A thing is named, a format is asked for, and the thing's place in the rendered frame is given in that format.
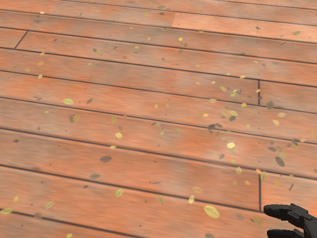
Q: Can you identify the right robot hand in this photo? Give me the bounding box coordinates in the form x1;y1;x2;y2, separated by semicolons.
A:
264;203;317;238

